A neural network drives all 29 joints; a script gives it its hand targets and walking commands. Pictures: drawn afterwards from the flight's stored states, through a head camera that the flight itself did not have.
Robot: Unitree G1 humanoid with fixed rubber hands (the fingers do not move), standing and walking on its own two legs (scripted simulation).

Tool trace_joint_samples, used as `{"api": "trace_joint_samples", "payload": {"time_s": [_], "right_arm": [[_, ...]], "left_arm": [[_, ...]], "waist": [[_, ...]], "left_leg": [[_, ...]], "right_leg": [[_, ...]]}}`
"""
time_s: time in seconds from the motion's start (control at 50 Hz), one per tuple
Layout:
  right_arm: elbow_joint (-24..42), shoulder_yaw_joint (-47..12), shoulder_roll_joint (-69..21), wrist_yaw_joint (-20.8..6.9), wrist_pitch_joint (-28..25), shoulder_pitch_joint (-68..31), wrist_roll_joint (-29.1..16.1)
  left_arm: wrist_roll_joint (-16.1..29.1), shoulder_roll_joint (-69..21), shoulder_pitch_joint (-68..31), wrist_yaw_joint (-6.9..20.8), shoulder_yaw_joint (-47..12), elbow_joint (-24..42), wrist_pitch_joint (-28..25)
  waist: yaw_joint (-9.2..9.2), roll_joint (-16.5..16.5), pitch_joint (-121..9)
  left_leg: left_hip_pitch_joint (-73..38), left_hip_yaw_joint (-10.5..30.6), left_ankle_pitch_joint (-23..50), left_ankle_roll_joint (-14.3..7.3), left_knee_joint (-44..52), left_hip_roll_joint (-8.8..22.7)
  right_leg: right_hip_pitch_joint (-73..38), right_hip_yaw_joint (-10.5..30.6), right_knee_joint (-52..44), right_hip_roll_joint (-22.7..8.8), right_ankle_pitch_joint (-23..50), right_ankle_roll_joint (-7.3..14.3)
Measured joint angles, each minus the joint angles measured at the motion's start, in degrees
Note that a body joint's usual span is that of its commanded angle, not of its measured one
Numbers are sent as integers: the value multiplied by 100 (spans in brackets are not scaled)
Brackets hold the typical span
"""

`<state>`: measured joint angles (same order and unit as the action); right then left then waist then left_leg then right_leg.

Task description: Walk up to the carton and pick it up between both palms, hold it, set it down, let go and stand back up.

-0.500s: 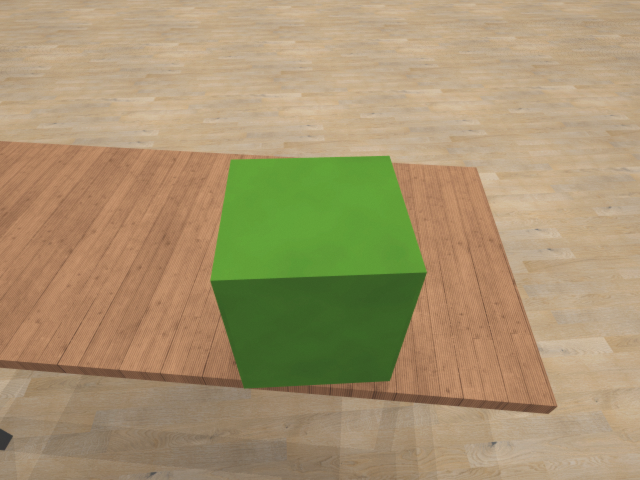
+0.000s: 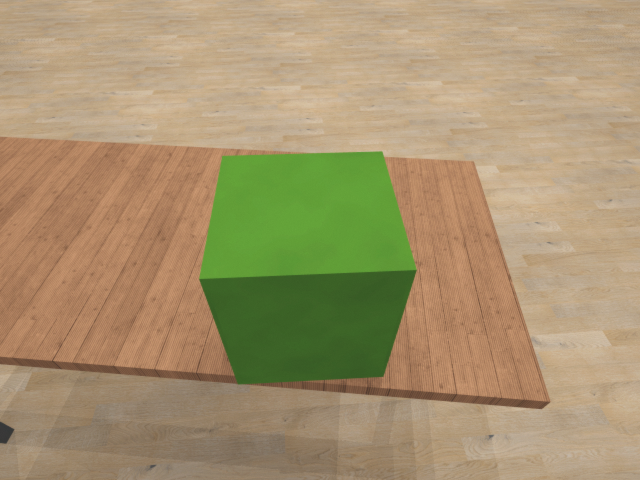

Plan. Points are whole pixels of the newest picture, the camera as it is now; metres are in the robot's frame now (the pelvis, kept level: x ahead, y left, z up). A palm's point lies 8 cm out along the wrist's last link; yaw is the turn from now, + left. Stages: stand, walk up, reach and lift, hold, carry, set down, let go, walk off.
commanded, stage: stand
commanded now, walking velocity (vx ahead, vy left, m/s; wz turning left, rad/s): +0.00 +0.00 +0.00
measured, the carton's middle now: (307, 272) +0.39 +0.02 +0.05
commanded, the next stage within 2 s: none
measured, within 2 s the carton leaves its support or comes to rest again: neither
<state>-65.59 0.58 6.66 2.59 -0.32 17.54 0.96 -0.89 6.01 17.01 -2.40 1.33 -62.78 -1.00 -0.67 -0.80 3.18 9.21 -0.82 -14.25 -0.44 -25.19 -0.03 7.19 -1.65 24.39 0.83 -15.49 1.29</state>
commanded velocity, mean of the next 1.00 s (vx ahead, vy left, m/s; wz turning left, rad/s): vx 0.00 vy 0.00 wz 0.00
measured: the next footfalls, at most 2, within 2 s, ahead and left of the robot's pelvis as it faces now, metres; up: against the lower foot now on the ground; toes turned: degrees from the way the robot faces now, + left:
none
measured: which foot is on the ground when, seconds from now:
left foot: down 0.00-1.00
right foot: down 0.00-1.00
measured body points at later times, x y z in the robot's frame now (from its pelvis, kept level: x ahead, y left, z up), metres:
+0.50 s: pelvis +0.00 -0.01 +0.00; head +0.01 -0.02 +0.45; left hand -0.03 +0.19 -0.16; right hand -0.04 -0.21 -0.17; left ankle -0.01 +0.11 -0.74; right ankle -0.02 -0.10 -0.74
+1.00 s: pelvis +0.00 -0.03 +0.00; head +0.01 -0.03 +0.45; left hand -0.03 +0.17 -0.16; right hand -0.04 -0.23 -0.17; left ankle -0.01 +0.11 -0.74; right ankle -0.02 -0.10 -0.74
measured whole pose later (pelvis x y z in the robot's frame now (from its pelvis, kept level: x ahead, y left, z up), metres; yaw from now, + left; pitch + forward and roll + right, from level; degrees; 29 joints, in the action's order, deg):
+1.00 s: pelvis +0.00 -0.03 +0.00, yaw +0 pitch -2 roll +0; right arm -69.7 0.5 5.4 2.8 0.3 16.9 0.5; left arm -0.7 4.7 20.2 -3.0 1.2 -65.3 -1.8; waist -0.4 -0.7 2.8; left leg 8.3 0.5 -13.9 2.5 -24.0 2.7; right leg 5.8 -2.4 22.1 3.7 -14.7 4.1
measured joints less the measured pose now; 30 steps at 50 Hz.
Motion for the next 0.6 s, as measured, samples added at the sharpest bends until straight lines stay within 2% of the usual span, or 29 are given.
{"api": "trace_joint_samples", "payload": {"time_s": [0.6], "right_arm": [[-361,-4,-154,2,66,-40,-7]], "left_arm": [[3,-95,257,-55,-21,-260,-35]], "waist": [[9,24,35]], "left_leg": [[-104,81,62,164,117,127]], "right_leg": [[-101,-50,-99,133,40,153]]}}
